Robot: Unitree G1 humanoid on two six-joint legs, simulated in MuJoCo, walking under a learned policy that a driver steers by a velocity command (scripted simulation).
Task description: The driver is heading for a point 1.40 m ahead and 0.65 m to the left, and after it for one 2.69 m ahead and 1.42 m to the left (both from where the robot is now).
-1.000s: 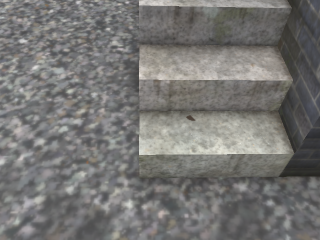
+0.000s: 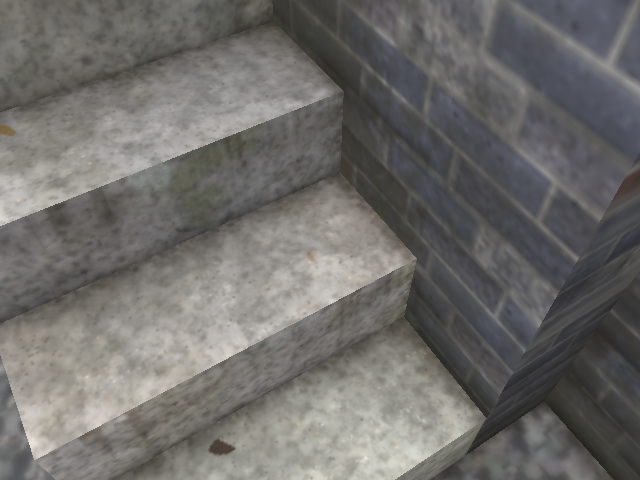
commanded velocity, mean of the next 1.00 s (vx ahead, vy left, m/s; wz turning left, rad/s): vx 0.02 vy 0.00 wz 0.44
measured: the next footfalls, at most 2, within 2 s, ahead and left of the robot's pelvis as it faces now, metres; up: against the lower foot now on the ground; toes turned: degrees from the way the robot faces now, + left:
right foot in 0.30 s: +0.04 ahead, -0.16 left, +0.00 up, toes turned +11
left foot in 0.76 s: -0.05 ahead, +0.10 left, +0.00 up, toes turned +27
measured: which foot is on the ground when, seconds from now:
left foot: down 0.00-0.32, up 0.34-0.74, down 0.76-1.00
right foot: up 0.00-0.28, down 0.30-0.76, up 0.78-1.00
